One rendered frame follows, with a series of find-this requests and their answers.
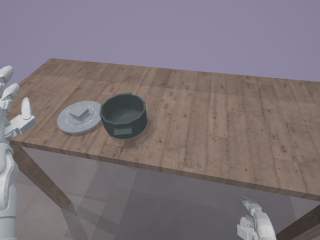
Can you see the table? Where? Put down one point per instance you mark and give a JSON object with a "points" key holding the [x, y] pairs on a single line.
{"points": [[260, 133]]}

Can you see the robot left forearm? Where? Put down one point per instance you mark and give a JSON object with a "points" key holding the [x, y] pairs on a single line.
{"points": [[8, 193]]}

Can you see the robot right hand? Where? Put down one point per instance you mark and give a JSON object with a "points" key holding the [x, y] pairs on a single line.
{"points": [[256, 227]]}

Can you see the knob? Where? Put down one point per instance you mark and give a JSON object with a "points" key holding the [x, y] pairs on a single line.
{"points": [[79, 111]]}

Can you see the pot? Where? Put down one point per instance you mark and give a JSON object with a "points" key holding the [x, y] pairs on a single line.
{"points": [[124, 115]]}

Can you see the robot left hand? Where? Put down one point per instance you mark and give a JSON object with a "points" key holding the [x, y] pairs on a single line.
{"points": [[21, 123]]}

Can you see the lid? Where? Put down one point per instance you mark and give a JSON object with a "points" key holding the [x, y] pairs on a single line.
{"points": [[73, 125]]}

